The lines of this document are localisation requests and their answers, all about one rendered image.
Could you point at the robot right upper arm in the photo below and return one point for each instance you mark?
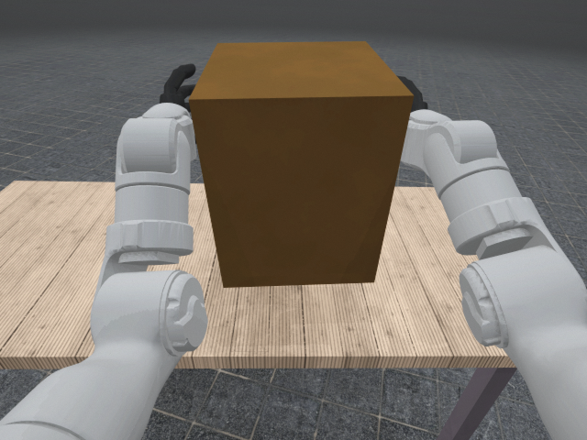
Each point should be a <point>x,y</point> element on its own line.
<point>530,304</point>

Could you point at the robot left upper arm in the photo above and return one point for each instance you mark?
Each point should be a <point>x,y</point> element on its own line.
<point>142,324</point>

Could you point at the robot right forearm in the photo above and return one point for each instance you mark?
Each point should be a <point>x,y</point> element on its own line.
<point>488,215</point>

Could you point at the robot right hand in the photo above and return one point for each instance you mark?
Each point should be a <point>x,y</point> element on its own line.
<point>418,103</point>

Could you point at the table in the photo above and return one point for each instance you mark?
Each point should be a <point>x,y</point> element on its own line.
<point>52,247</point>

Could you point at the carton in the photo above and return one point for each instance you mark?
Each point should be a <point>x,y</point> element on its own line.
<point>300,145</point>

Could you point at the robot left hand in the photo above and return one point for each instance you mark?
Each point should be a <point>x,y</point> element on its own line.
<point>175,94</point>

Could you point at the robot left forearm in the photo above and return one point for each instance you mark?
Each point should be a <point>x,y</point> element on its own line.
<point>153,162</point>

